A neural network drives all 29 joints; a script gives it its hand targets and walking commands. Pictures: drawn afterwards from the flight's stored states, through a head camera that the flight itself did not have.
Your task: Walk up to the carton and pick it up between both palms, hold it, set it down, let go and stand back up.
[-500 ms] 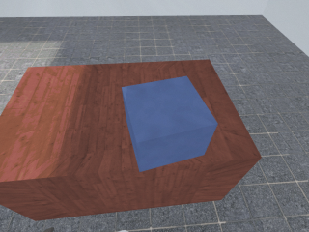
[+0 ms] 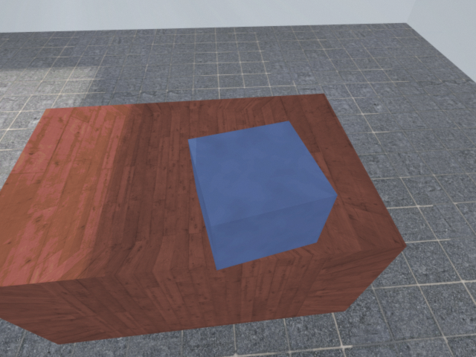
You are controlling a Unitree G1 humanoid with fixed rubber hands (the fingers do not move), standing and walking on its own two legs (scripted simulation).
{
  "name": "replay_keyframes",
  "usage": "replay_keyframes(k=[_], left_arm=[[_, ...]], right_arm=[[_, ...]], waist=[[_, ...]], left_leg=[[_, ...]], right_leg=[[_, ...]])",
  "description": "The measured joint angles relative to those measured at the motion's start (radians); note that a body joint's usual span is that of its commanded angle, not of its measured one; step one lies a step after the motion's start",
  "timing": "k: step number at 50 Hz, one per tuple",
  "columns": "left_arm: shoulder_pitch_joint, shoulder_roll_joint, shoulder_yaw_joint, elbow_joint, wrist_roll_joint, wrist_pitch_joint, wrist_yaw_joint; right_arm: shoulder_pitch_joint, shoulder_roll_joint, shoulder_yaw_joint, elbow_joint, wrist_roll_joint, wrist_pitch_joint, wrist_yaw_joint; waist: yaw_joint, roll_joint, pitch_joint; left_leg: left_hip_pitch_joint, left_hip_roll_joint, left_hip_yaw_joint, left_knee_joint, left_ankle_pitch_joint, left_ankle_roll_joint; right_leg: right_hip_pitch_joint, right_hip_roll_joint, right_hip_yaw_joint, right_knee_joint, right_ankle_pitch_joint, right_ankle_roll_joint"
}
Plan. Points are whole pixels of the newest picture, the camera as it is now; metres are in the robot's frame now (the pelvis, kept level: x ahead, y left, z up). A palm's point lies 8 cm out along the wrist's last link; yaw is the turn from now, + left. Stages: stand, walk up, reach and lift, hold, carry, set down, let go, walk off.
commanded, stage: walk up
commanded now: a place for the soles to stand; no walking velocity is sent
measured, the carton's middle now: (254, 192) +0.52 +0.00 -0.09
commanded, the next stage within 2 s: none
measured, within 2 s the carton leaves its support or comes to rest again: neither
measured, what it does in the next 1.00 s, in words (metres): steps on the spot: right foot, then left foot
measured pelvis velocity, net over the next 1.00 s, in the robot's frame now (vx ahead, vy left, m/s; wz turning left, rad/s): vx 0.08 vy -0.02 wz -0.01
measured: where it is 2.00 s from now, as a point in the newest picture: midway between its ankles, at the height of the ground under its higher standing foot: outside the picture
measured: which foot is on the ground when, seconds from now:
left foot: down 0.00-0.54, up 0.56-0.82, down 0.84-1.00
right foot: down 0.00-0.14, up 0.16-0.50, down 0.52-1.00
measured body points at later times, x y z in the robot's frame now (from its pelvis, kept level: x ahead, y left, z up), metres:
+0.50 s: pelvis +0.07 -0.01 +0.00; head +0.08 +0.01 +0.45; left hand +0.20 +0.31 -0.10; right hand +0.06 -0.35 -0.09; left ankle +0.06 +0.14 -0.71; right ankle +0.13 -0.15 -0.70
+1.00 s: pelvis +0.08 -0.02 +0.00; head +0.10 -0.01 +0.45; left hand +0.19 +0.30 -0.12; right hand +0.11 -0.37 -0.10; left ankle +0.11 +0.12 -0.71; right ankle +0.12 -0.16 -0.71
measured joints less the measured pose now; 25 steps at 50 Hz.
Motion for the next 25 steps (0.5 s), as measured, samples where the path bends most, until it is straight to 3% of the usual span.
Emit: replay_keyframes(k=[2, 5, 7, 8, 9, 12, 14, 21, 25], left_arm=[[0.024, 0.000, 0.000, -0.008, 0.000, -0.006, 0.000], [0.065, 0.000, 0.000, -0.011, 0.000, -0.007, 0.000], [0.075, -0.001, 0.000, -0.012, 0.000, -0.005, 0.000], [0.074, -0.001, 0.000, -0.016, 0.000, -0.002, 0.000], [0.073, -0.001, 0.000, -0.023, 0.000, 0.002, 0.000], [0.056, -0.001, 0.000, -0.055, 0.000, 0.008, 0.000], [0.038, -0.001, 0.000, -0.080, 0.000, 0.008, 0.000], [-0.028, 0.000, 0.000, -0.118, 0.000, 0.008, 0.000], [-0.046, 0.000, 0.000, -0.123, 0.000, 0.009, 0.000]], right_arm=[[0.008, 0.000, 0.000, 0.000, 0.000, 0.000, 0.000], [0.009, -0.001, 0.000, -0.001, 0.000, -0.002, 0.003], [0.017, -0.001, 0.000, -0.001, 0.000, -0.019, 0.005], [0.030, -0.001, 0.000, -0.001, 0.000, -0.031, 0.005], [0.048, 0.001, 0.000, 0.000, 0.000, -0.040, 0.005], [0.111, 0.003, 0.000, 0.000, 0.000, -0.045, 0.004], [0.148, 0.003, 0.000, 0.000, 0.000, -0.045, 0.003], [0.232, 0.003, 0.000, -0.005, 0.000, -0.045, 0.001], [0.217, 0.003, 0.000, -0.019, 0.000, -0.040, 0.001]], waist=[[0.000, -0.003, 0.000], [0.000, -0.002, -0.002], [-0.001, -0.003, -0.003], [-0.001, -0.008, -0.001], [-0.002, -0.011, -0.001], [-0.002, -0.021, -0.001], [-0.001, -0.030, -0.002], [0.000, -0.052, -0.002], [0.000, -0.053, -0.003]], left_leg=[[-0.020, -0.007, 0.000, 0.057, -0.029, 0.000], [-0.026, -0.007, -0.001, 0.058, -0.031, 0.000], [-0.009, -0.010, -0.001, -0.043, 0.065, 0.000], [0.001, -0.015, 0.000, -0.063, 0.172, 0.000], [0.010, -0.017, -0.001, -0.058, 0.189, 0.000], [0.060, -0.016, -0.002, -0.083, 0.145, 0.003], [0.085, -0.017, -0.002, -0.109, 0.141, 0.003], [0.141, -0.017, -0.001, -0.122, 0.122, 0.003], [0.142, -0.018, 0.007, -0.116, 0.115, 0.003]], right_leg=[[0.017, -0.005, 0.000, -0.039, 0.087, -0.012], [0.039, -0.007, -0.001, -0.050, 0.083, -0.014], [0.042, -0.009, -0.001, -0.043, 0.063, -0.014], [0.039, -0.013, -0.002, -0.011, 0.049, -0.014], [0.028, -0.007, -0.003, 0.056, 0.022, -0.014], [-0.025, 0.004, -0.002, 0.240, -0.017, -0.014], [-0.056, -0.005, -0.001, 0.263, 0.008, -0.014], [-0.100, -0.039, 0.000, 0.219, 0.036, -0.014], [-0.081, -0.040, 0.001, 0.050, 0.090, -0.014]])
